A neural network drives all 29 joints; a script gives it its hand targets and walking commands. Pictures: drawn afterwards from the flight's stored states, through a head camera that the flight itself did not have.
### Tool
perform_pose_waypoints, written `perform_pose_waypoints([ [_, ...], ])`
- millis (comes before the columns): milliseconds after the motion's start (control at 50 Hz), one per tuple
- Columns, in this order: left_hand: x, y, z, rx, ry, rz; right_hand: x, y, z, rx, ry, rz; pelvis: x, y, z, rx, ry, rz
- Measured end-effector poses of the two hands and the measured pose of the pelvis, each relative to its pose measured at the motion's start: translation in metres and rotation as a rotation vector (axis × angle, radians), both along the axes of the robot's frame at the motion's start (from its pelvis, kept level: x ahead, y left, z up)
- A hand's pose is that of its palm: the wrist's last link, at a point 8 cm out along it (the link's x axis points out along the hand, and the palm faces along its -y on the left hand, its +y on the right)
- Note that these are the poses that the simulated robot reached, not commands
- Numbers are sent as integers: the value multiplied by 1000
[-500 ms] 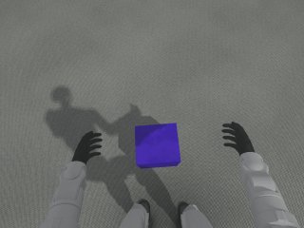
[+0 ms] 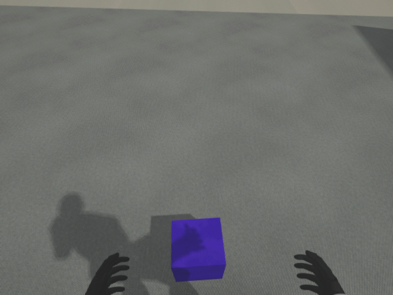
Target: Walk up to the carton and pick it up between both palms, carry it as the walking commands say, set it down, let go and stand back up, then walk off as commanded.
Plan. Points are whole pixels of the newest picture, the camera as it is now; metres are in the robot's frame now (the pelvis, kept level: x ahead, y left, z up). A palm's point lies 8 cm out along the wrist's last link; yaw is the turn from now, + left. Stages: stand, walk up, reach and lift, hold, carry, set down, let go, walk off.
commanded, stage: let go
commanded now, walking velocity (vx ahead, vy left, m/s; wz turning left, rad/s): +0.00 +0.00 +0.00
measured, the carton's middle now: (197, 250) +0.43 +0.04 -0.66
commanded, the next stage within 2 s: stand in 0.26 s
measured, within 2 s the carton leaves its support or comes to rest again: neither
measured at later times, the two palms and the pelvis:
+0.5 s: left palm out of the picture +0.16 +0.30 -0.09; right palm out of the picture +0.15 -0.25 -0.08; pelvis +0.02 +0.02 +0.00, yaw -1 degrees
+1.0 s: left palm out of the picture +0.09 +0.29 -0.11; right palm out of the picture +0.07 -0.27 -0.10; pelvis +0.00 +0.02 +0.00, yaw -1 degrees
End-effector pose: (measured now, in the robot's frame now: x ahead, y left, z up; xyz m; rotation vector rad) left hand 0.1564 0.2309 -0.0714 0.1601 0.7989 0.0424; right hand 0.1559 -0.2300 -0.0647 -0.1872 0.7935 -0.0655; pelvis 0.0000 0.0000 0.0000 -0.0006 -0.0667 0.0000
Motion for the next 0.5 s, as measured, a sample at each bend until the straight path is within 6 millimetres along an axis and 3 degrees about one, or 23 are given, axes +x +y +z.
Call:
perform_pose_waypoints([
  [140, 0, 5, -3, -5, 35, -19, 0, 6, 3, 0, 13, -2, -1, 10, -1, -1, -52, -5],
  [300, 4, 20, -6, 31, 67, -5, 3, 15, -8, -1, 37, -20, 7, 21, -1, -1, -31, -11],
  [420, 6, 55, -14, 125, 61, 60, 0, -8, -18, -80, 65, -86, 18, 24, -4, -3, 22, -16],
  [500, 3, 68, -16, 157, 66, 92, -7, -21, -19, -128, 80, -116, 24, 24, -4, -3, 34, -18],
])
